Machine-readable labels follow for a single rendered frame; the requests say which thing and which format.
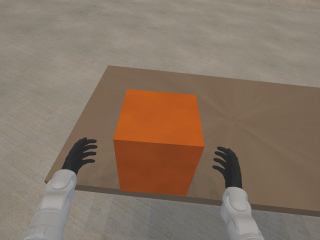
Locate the robot left forearm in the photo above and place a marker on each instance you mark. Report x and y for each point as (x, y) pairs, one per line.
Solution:
(51, 215)

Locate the left robot hand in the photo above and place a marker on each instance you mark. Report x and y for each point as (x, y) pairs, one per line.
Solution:
(74, 160)

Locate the robot right forearm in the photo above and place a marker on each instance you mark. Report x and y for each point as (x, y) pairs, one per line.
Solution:
(236, 212)

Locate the carton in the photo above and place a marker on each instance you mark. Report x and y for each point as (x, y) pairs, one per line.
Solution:
(158, 142)

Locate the right robot hand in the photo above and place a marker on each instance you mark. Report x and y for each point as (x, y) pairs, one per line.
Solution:
(232, 171)

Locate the table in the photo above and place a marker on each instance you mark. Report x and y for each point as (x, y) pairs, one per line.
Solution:
(273, 129)

